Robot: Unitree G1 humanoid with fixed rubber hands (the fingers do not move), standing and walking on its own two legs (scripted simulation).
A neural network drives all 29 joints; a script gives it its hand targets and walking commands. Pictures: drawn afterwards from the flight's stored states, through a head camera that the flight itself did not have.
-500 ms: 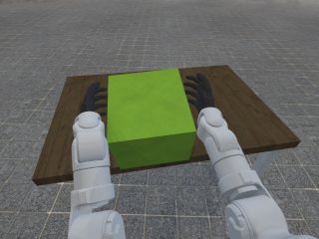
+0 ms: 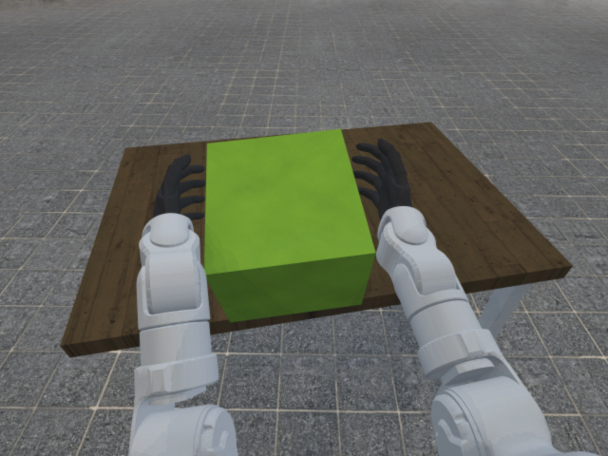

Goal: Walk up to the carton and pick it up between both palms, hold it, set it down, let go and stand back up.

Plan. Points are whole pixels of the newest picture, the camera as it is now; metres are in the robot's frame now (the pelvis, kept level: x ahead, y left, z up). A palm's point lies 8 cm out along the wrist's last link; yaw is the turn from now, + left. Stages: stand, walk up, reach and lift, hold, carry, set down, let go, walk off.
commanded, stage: hold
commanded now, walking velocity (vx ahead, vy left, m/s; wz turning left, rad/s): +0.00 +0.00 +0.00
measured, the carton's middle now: (285, 225) +0.38 +0.02 +0.14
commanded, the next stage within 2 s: none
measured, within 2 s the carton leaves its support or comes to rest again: neither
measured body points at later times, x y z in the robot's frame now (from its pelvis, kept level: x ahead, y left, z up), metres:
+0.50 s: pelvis +0.00 +0.00 +0.00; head -0.05 +0.02 +0.45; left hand +0.37 +0.15 +0.18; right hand +0.37 -0.13 +0.19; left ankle +0.06 +0.12 -0.75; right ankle +0.01 -0.09 -0.75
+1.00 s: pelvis +0.00 +0.00 +0.00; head -0.05 +0.02 +0.45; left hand +0.36 +0.16 +0.19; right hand +0.37 -0.12 +0.19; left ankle +0.06 +0.12 -0.75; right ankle +0.01 -0.09 -0.75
